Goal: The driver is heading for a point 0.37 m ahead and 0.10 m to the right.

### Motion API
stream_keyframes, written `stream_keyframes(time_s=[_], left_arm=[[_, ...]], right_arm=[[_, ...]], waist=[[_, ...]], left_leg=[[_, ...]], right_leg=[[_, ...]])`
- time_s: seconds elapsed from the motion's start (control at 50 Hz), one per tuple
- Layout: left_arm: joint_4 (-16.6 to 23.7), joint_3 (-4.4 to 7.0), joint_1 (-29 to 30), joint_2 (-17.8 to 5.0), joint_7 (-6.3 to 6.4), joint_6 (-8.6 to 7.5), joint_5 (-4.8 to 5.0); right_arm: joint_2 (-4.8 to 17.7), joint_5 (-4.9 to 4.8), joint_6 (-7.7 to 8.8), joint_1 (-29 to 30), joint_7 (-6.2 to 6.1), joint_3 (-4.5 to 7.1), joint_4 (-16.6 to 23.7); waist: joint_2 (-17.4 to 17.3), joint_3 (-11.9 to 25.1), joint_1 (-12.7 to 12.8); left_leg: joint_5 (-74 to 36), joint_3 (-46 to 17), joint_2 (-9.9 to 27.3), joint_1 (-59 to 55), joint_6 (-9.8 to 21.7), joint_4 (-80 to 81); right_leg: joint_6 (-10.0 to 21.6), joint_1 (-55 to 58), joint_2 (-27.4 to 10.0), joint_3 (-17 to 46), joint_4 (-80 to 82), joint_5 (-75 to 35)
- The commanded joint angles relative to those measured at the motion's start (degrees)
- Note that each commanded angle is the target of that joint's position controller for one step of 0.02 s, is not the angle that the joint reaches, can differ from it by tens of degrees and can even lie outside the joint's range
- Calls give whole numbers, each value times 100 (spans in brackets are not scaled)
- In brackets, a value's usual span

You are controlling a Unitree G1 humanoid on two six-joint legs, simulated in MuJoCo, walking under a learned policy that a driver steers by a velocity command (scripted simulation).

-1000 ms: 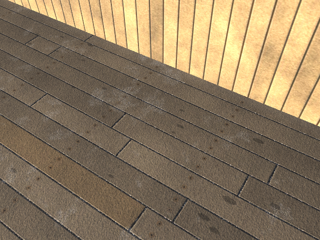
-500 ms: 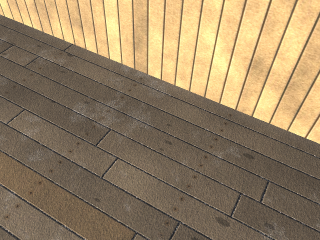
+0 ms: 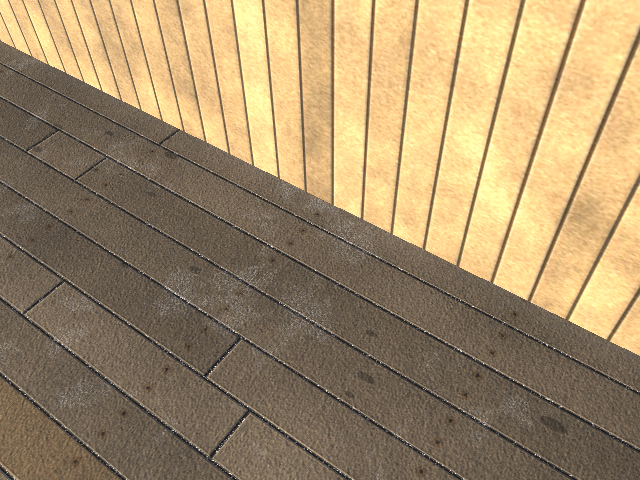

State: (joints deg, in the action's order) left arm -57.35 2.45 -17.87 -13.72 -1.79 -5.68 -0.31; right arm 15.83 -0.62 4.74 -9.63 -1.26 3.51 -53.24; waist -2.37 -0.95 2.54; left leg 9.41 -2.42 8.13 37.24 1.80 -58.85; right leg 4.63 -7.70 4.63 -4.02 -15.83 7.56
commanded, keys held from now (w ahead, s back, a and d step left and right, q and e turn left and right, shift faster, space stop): w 0.20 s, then w+e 0.08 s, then no key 0.72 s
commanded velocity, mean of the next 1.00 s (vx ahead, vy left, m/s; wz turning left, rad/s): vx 0.25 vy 0.00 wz -0.05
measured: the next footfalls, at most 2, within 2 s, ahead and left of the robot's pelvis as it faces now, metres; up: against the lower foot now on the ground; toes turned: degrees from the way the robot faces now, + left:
left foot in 0.28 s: +0.36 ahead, +0.15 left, +0.00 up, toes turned +1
right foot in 0.68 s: +0.43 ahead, -0.08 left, +0.00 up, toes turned -4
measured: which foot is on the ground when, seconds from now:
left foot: up 0.00-0.26, down 0.28-1.00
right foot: down 0.00-0.28, up 0.30-0.66, down 0.68-1.00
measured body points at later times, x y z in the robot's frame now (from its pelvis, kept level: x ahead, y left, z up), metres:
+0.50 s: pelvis +0.27 +0.07 +0.00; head +0.31 +0.07 +0.44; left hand +0.37 +0.34 -0.14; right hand +0.35 -0.20 -0.13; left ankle +0.32 +0.15 -0.75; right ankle +0.26 -0.08 -0.67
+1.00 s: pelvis +0.36 +0.04 -0.01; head +0.37 +0.03 +0.44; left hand +0.50 +0.29 -0.13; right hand +0.42 -0.23 -0.15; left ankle +0.32 +0.15 -0.75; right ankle +0.39 -0.08 -0.75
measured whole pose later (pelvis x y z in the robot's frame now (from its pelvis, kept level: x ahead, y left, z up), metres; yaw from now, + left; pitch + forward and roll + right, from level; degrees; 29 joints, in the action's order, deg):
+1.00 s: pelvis +0.36 +0.04 -0.01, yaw -4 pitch +0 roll +1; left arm -53.3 1.4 -5.2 -14.0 0.9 1.0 -0.9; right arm 15.5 0.9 1.1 -8.5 -0.2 0.6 -59.8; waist 0.0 -2.1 -0.5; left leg 17.4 4.7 0.6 7.5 0.2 -25.4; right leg 0.1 -16.3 -0.6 0.3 -27.9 11.2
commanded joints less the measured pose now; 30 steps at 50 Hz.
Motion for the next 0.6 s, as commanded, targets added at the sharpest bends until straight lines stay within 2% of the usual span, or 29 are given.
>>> stream_keyframes(time_s=[0.02,0.06,0.1,0.12,0.14,0.2,0.22,0.24,0.26,0.28,0.3,0.32,0.34,0.36,0.38,0.4,0.42,0.44,0.46,0.48,0.5,0.52,0.54,0.56,0.6], left_arm=[[347,145,240,-875,134,-80,17],[293,147,20,-901,185,-50,52],[205,153,-258,-945,208,-31,100],[138,128,-464,-841,213,-9,122],[88,160,-547,-974,209,23,118],[-20,179,-774,-914,235,137,125],[-29,217,-757,-1023,239,168,140],[7,233,-638,-1065,243,193,147],[56,240,-504,-1093,244,221,140],[131,195,-377,-1025,257,243,116],[323,94,-349,-834,281,232,-8],[278,-111,-1228,-35,240,115,38],[141,23,-1040,-659,240,8,175],[264,109,-578,-915,248,-38,290],[298,112,-311,-880,282,-32,255],[397,176,131,-896,341,46,154],[386,153,-166,-724,355,135,131],[335,104,-366,-522,361,236,93],[316,90,-445,-429,356,302,84],[370,87,-356,-403,383,348,94],[473,73,-150,-419,400,374,69],[532,31,-29,-370,391,402,53],[580,27,211,-427,382,411,25],[644,19,281,-449,342,443,-5],[701,51,454,-620,325,510,8]], right_arm=[[214,51,11,18,24,42,303],[156,28,64,502,77,13,434],[130,-3,89,930,134,-27,561],[148,-3,99,1105,170,-33,612],[81,-33,108,1249,202,-69,699],[209,-48,152,1583,319,-63,888],[257,-56,168,1518,337,-51,943],[400,-59,186,1287,341,5,911],[585,-50,209,822,331,93,810],[869,-33,228,-124,287,242,538],[1334,91,226,-1233,219,357,335],[1567,154,174,-1332,228,387,224],[983,102,164,-1302,230,236,292],[728,93,169,-814,208,148,368],[617,102,175,-391,219,98,429],[418,123,166,-81,246,42,398],[449,245,211,165,243,14,423],[354,237,235,278,279,-6,376],[296,217,250,312,295,-31,309],[401,228,232,406,278,-12,248],[484,204,210,489,255,-6,228],[622,169,150,653,213,18,220],[635,167,113,495,178,20,160],[767,198,78,464,165,39,87],[821,177,4,404,161,39,-14]], waist=[[484,-281,-228],[410,-300,-82],[398,-369,79],[336,-396,159],[501,-436,191],[387,-451,205],[544,-414,106],[606,-283,-81],[687,23,-373],[545,670,-824],[22,1646,-1170],[-1508,2338,-636],[-933,2284,-851],[-652,1504,-781],[-144,1099,-593],[203,637,-450],[-261,639,-178],[-233,594,-65],[-222,514,15],[-174,503,108],[-191,472,94],[-207,565,123],[-160,619,-32],[-241,768,-14],[-215,797,-77]], left_leg=[[-944,-112,174,253,-136,948],[-1470,88,-29,41,-158,1777],[-1714,193,-154,-25,-167,2279],[-1706,240,-230,51,-140,2479],[-1659,225,-250,44,-126,2625],[-1092,244,-364,261,29,2941],[-902,171,-374,-14,101,3041],[-674,205,-473,-405,165,3112],[-538,365,-679,-1143,265,3203],[-599,352,-692,-2525,419,3262],[-1132,-700,348,-4342,773,2922],[-1187,-3237,1644,-6171,1695,3459],[-1712,-3389,1534,-5955,1619,3693],[-2745,-2299,1356,-5234,1398,3639],[-3604,-1557,1131,-4430,1279,3689],[-3688,-1047,757,-3638,1007,4001],[-4166,-821,863,-3154,1215,4103],[-4361,-662,807,-2809,1295,4219],[-4380,-358,634,-2567,1275,4295],[-4267,-168,503,-2427,1226,4353],[-4441,-29,462,-2366,1223,4359],[-4111,120,428,-2256,1201,4389],[-4232,206,349,-2288,1144,4373],[-4157,257,331,-2405,1146,4297],[-3431,176,385,-2452,1128,4282]], right_leg=[[878,-323,-1628,1197,1128,-515],[735,-233,-1474,918,1131,-555],[692,7,-1498,819,1107,-579],[645,282,-1456,737,1039,-731],[675,435,-1619,806,957,-691],[619,1239,-1835,797,578,-1234],[583,1262,-1986,970,406,-1436],[524,1306,-1983,1003,151,-2038],[446,1272,-1868,940,-396,-3015],[276,870,-1552,780,-1525,-3137],[43,-287,-1111,479,-3305,-1734],[-359,-2553,-23,438,-5206,2348],[-361,-2897,-195,1265,-5943,2828],[-350,-3125,-412,1209,-6117,2512],[-405,-2949,-688,1028,-5938,2173],[-370,-2731,-841,829,-5538,1905],[-439,-2252,-1006,901,-5443,1758],[-514,-1918,-1052,872,-5144,1712],[-564,-1735,-1037,812,-4767,1620],[-589,-1626,-1025,718,-4315,1475],[-629,-1623,-1008,643,-3784,1275],[-666,-1361,-1043,607,-3183,938],[-674,-1218,-967,528,-2882,616],[-704,-1019,-924,535,-2573,334],[-682,-807,-860,508,-2230,62]])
